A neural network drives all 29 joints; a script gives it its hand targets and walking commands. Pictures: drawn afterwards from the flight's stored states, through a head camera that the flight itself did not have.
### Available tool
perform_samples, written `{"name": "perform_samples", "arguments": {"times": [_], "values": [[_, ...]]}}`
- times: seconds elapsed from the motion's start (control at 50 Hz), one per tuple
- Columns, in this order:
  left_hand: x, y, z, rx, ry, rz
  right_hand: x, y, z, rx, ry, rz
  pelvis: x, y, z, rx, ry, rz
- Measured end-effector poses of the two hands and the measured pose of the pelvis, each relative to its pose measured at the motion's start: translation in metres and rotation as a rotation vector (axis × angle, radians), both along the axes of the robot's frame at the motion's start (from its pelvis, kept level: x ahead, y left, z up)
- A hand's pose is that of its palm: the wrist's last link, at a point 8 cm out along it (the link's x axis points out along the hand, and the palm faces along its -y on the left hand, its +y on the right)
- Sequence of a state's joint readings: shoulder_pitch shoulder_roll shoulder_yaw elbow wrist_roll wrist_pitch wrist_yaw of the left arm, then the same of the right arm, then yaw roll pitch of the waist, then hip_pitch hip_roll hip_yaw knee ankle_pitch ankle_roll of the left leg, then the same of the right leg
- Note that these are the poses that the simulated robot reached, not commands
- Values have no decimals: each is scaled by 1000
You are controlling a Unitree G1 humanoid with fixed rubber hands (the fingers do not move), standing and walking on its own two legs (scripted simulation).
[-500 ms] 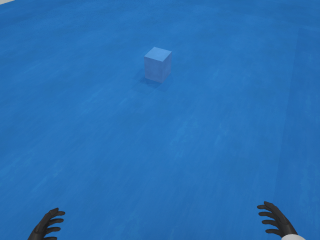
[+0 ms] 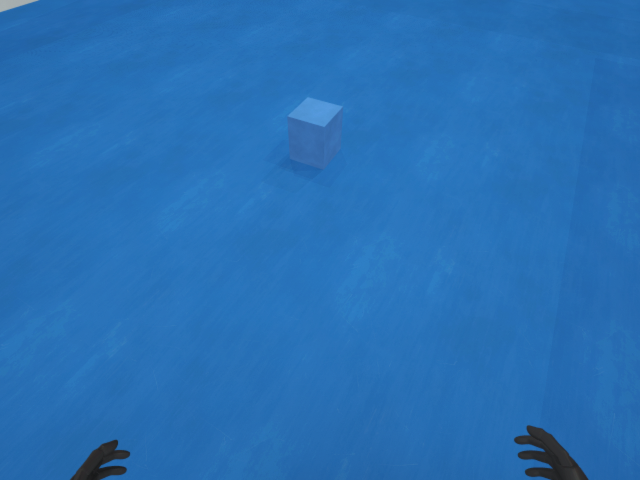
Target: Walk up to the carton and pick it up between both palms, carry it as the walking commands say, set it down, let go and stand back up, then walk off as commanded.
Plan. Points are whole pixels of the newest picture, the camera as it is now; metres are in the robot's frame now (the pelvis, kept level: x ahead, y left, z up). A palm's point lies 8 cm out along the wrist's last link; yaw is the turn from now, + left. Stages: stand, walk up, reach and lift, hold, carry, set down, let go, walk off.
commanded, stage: stand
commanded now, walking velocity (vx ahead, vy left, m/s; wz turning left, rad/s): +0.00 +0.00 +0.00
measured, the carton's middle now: (315, 133) +1.78 -0.02 -0.64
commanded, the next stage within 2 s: walk up in 1.34 s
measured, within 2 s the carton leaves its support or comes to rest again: neither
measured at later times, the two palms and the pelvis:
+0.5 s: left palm out of the picture +0.11 +0.31 -0.08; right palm out of the picture +0.11 -0.31 -0.08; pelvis +0.00 +0.00 +0.02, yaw +0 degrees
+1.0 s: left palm out of the picture +0.10 +0.31 -0.09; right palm out of the picture +0.10 -0.31 -0.08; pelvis +0.00 +0.00 +0.02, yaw +0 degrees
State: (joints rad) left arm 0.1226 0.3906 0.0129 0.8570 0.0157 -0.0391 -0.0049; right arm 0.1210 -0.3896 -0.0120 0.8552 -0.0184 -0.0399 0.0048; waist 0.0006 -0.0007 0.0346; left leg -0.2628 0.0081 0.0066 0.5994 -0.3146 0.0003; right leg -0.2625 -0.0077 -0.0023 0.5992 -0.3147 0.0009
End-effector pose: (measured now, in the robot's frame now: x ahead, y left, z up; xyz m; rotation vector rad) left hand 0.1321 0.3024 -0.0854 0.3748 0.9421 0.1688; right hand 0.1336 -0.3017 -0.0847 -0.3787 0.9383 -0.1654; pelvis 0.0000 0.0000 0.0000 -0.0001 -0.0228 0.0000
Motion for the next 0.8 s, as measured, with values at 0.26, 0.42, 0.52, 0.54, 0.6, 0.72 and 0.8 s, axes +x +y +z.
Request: {"name": "perform_samples", "arguments": {"times": [0.26, 0.42, 0.52, 0.54, 0.6, 0.72, 0.8], "values": [[-10, 3, 3, -1, 60, 23, -11, -3, 3, 4, 60, -29, -1, 0, 11, 1, -12, -1], [-19, 6, 3, 3, 98, 38, -20, -5, 2, 2, 96, -46, -2, 0, 15, 1, -16, -1], [-25, 7, 2, 5, 119, 47, -25, -7, 2, 0, 116, -56, -2, 0, 16, 1, -17, -1], [-26, 8, 2, 5, 123, 48, -26, -7, 2, 0, 120, -57, -2, 1, 16, 1, -17, -1], [-28, 8, 1, 6, 133, 52, -28, -7, 1, -2, 129, -61, -2, 1, 17, 1, -17, -1], [-31, 9, 0, 7, 148, 59, -31, -8, 1, -4, 143, -67, -2, 1, 18, 0, -16, -1], [-32, 10, 0, 8, 155, 61, -32, -9, 1, -5, 149, -70, -1, 1, 18, 0, -15, -1]]}}
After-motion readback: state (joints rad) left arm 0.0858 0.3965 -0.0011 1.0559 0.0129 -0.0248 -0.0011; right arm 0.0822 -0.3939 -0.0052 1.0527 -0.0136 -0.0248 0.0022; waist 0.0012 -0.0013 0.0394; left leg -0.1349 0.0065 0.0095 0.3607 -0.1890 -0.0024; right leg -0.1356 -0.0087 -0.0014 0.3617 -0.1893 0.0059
